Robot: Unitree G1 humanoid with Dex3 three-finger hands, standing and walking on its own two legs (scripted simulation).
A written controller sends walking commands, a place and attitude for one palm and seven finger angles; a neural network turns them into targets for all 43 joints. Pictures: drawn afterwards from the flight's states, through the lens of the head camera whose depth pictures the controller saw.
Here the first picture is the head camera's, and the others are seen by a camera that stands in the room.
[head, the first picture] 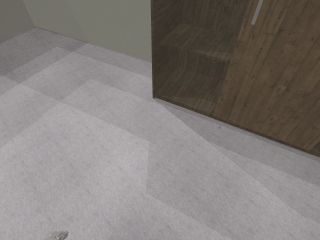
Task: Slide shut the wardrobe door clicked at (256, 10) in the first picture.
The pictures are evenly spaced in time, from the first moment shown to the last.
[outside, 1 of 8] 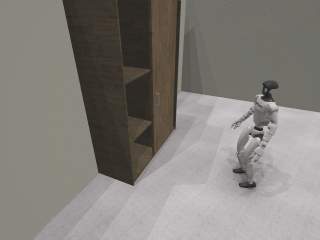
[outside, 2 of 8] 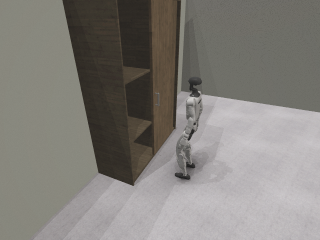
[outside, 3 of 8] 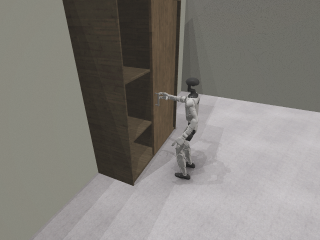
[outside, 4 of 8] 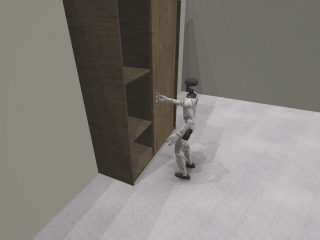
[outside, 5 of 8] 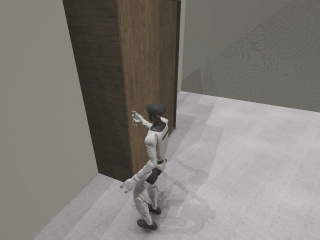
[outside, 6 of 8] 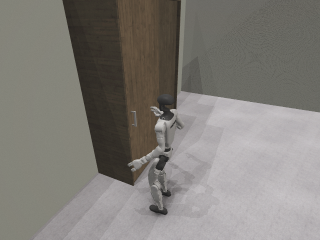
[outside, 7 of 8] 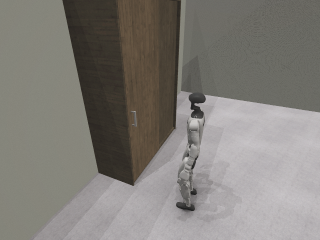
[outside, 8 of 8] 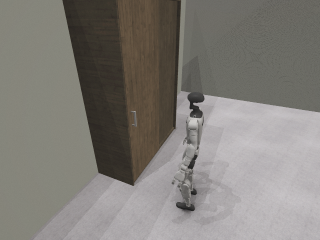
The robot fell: no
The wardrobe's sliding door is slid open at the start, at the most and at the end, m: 0.57 0.57 0.00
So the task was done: yes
